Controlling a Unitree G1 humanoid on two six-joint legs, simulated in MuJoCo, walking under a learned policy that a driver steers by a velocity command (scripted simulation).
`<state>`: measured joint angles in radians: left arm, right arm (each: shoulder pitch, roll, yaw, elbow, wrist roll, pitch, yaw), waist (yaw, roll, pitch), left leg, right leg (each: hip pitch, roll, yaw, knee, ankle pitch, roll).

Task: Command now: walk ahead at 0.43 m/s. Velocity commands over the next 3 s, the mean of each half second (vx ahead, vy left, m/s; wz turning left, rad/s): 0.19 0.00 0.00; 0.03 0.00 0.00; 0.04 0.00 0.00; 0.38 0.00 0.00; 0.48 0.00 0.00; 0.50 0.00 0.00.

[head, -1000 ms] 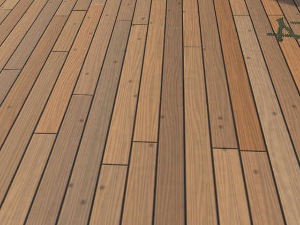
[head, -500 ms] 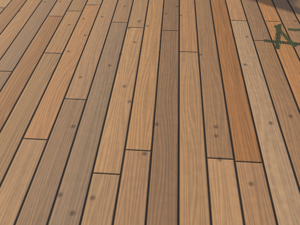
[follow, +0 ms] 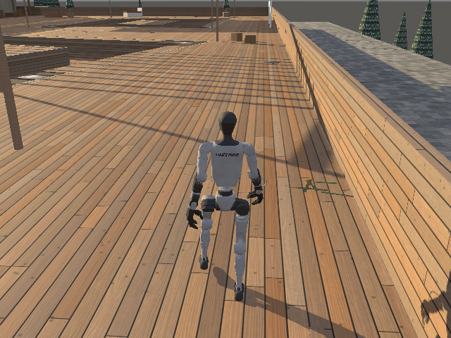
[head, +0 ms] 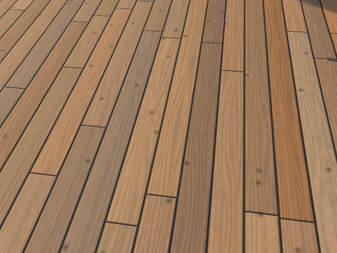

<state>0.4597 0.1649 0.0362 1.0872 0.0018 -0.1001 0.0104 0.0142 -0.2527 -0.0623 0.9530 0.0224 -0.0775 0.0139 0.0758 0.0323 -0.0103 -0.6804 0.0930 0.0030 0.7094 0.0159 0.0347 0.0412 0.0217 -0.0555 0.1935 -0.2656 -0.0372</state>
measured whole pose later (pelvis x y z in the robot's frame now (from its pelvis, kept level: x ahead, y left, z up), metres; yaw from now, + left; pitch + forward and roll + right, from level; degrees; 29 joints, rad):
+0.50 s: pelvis +0.19 +0.05 -0.01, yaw +0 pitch +1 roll +2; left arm 0.16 0.21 0.05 0.97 0.01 -0.01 0.05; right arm 0.15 -0.21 -0.03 1.04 -0.01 -0.04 -0.01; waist -0.01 -0.04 0.01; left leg -0.30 -0.07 0.09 0.42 -0.14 0.07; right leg -0.37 -0.08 0.03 0.60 -0.23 0.01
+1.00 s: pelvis +0.25 +0.03 -0.01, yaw +0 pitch -1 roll +0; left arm 0.20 0.19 0.05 1.07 0.00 -0.02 0.04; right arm 0.15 -0.22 -0.03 1.08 0.00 0.00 -0.03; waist 0.00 -0.01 0.04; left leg -0.22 0.00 0.05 0.51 -0.28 0.02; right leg -0.21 -0.02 -0.02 0.52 -0.30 0.01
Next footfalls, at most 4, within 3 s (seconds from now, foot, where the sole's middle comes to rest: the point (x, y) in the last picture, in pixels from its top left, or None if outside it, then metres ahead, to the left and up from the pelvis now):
0.16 left None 0.29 0.13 -0.78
0.52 right None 0.28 -0.10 -0.78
1.68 right None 0.35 -0.13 -0.78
2.18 left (173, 200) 0.74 0.10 -0.78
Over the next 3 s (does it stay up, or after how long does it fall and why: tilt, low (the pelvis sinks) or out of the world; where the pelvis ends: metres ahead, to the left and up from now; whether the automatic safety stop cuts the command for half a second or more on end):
stays up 1.02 -0.06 0.00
